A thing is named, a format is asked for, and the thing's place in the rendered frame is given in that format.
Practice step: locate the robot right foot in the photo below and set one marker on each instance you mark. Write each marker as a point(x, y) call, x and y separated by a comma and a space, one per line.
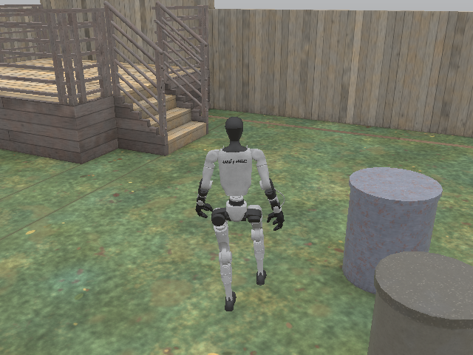
point(260, 280)

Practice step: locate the robot right hand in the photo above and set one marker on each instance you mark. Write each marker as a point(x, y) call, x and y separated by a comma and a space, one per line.
point(279, 219)

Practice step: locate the robot right upper arm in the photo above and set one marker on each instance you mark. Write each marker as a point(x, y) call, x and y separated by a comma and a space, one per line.
point(262, 168)

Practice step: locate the humanoid robot torso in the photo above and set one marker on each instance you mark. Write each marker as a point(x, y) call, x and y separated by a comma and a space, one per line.
point(235, 178)

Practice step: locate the left robot forearm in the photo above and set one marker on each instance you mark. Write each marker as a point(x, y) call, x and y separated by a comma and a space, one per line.
point(202, 194)

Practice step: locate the right robot forearm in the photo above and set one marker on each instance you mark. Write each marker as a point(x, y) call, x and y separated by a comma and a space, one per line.
point(273, 199)

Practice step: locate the robot left hand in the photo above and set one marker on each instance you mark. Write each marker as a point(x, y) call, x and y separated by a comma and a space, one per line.
point(206, 207)

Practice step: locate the robot left upper arm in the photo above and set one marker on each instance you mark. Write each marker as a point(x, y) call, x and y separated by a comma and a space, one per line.
point(208, 168)

